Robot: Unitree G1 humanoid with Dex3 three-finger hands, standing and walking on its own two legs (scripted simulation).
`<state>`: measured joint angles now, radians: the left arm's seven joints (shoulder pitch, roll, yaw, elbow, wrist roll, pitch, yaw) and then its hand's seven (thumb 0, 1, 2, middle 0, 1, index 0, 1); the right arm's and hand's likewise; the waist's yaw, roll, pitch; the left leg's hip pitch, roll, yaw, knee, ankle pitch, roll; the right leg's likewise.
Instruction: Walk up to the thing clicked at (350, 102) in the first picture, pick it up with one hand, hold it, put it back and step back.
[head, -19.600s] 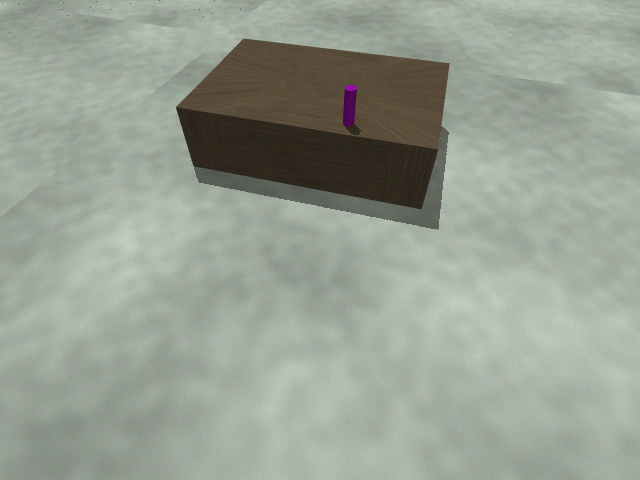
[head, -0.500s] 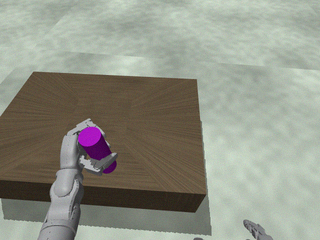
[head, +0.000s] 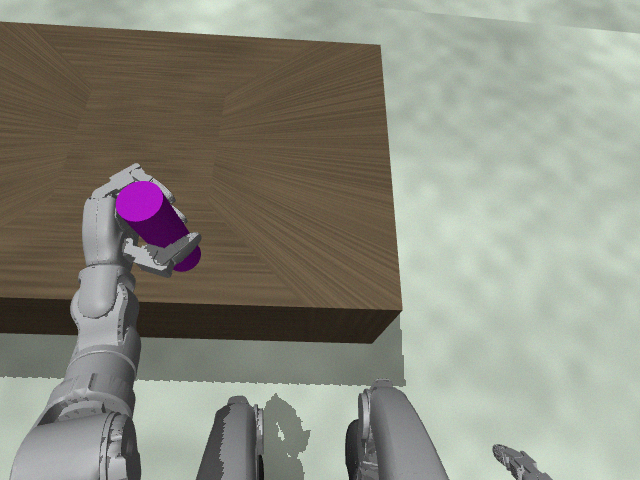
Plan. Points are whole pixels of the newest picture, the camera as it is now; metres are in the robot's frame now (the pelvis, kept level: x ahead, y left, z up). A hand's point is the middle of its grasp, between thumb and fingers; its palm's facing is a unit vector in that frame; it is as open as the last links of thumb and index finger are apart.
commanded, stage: crouch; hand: left
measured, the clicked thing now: (165, 232) +0.41 +0.18 +0.00
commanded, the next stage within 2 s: lower in 0.70 s
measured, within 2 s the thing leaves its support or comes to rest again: rests again in 1.94 s
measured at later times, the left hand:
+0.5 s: hand (176, 228) +0.46 +0.19 -0.07, palm faces +0.10 -0.99 -0.01, open 8.2 cm
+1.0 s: hand (184, 236) +0.47 +0.20 -0.13, palm faces +0.12 -0.99 -0.02, open 8.2 cm
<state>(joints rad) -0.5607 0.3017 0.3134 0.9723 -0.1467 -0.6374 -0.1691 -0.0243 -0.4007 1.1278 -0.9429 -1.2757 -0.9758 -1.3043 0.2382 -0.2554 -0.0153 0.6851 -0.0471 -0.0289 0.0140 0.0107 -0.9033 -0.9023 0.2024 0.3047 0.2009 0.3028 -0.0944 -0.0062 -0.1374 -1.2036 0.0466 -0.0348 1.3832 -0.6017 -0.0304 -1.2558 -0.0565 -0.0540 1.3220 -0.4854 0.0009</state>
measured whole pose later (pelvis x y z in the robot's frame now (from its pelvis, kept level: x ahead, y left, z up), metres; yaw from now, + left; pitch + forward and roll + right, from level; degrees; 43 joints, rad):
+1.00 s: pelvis -0.03 +0.01 -0.12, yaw -1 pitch +35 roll -3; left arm -0.81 0.41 0.42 1.09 -0.07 -0.59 -0.13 -0.02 -0.40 1.13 -0.94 -1.28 -0.97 -1.31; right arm 0.20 -0.26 0.03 0.68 -0.07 -0.01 0.04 0.01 -0.93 -0.91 0.20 0.30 0.20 0.30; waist -0.16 0.01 -0.18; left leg -1.74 0.03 -0.06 1.83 -0.70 -0.02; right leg -1.79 -0.07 -0.04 1.74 -0.56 0.00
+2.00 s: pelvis -0.05 +0.01 -0.21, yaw +0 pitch +35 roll -4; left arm -0.94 0.48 0.43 1.13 -0.02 -0.55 -0.13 -0.02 -0.40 1.13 -0.94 -1.28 -0.97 -1.31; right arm 0.20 -0.28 0.05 0.67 -0.08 0.01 0.05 0.01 -0.92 -0.91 0.20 0.30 0.20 0.30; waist -0.20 0.02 -0.13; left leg -2.02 0.00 -0.07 2.12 -0.71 -0.01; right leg -2.06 -0.09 -0.02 2.01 -0.56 0.02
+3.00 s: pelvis -0.05 +0.02 -0.22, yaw +0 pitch +35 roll -4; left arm -0.97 0.47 0.43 1.15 -0.02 -0.56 -0.11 -0.01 -0.49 0.24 -0.48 -0.34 -0.46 -0.36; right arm 0.20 -0.28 0.05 0.68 -0.08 0.02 0.06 0.01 -0.94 -0.91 0.21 0.31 0.20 0.30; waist -0.20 0.02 -0.12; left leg -2.06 -0.01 -0.06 2.16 -0.71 0.00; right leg -2.10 -0.10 -0.01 2.04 -0.56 0.03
